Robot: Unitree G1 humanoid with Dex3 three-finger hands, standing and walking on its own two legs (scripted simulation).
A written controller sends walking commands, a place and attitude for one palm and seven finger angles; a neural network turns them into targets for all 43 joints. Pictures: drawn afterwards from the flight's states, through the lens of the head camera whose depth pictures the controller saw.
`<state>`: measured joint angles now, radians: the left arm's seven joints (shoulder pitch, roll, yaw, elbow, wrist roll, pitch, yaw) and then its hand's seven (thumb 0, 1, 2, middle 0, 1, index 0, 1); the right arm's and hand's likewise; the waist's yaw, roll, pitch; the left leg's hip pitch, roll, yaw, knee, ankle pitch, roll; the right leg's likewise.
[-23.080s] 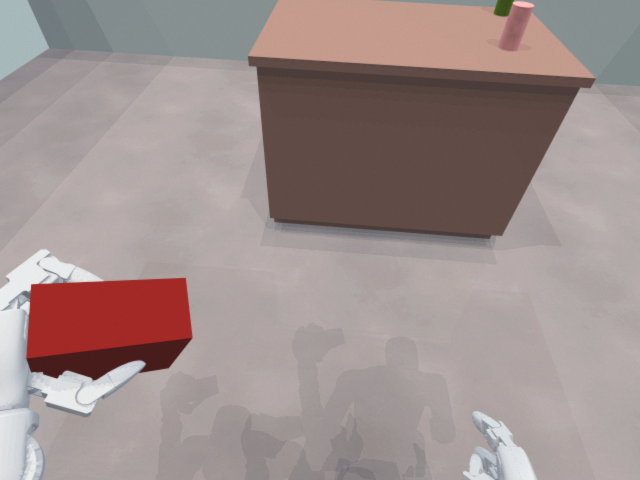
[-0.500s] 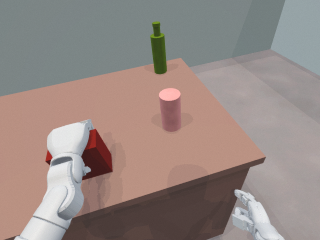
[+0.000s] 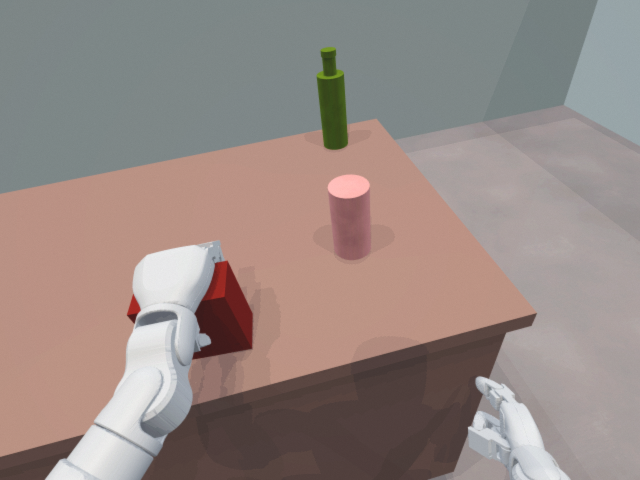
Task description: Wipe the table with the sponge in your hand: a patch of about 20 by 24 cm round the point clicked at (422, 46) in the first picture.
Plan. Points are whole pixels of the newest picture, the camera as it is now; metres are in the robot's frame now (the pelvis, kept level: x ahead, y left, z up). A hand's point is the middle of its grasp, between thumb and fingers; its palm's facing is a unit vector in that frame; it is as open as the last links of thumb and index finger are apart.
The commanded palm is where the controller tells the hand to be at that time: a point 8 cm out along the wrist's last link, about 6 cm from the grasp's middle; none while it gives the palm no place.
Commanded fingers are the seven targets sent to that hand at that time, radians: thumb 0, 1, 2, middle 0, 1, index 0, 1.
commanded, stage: slide across to the third lane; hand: left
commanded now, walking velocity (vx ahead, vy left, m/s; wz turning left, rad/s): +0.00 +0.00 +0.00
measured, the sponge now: (202, 322) +0.29 +0.22 +0.06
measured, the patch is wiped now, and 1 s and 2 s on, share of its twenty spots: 0.85 1.00 1.00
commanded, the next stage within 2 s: wipe forward along the third lane in 0.28 s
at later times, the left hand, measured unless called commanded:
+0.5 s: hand (227, 292) +0.31 +0.18 +0.11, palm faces +0.07 -0.05 -1.00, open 10.1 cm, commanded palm +0.29 +0.17 +0.16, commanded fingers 0.00 0.10 1.30 -1.20 -1.60 -1.20 -1.60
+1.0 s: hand (235, 262) +0.36 +0.19 +0.11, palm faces -0.02 -0.02 -1.00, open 10.1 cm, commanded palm +0.35 +0.19 +0.15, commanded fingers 0.00 0.10 1.30 -1.20 -1.60 -1.20 -1.60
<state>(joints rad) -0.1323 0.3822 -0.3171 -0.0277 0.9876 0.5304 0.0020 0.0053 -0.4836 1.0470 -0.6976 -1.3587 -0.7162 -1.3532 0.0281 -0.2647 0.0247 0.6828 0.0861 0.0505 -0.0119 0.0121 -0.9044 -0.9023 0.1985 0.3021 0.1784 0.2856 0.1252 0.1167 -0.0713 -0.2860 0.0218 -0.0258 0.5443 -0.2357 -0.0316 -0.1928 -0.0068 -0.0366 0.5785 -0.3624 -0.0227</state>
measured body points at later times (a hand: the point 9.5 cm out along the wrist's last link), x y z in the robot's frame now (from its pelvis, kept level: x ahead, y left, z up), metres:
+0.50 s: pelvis -0.01 -0.01 +0.00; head -0.06 -0.06 +0.44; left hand +0.30 +0.18 +0.16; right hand +0.24 -0.19 -0.08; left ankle +0.04 +0.15 -0.73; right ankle -0.03 -0.10 -0.73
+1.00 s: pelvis -0.02 -0.02 +0.00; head -0.05 -0.06 +0.44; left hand +0.36 +0.18 +0.16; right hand +0.16 -0.26 -0.12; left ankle +0.04 +0.14 -0.73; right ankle -0.03 -0.10 -0.73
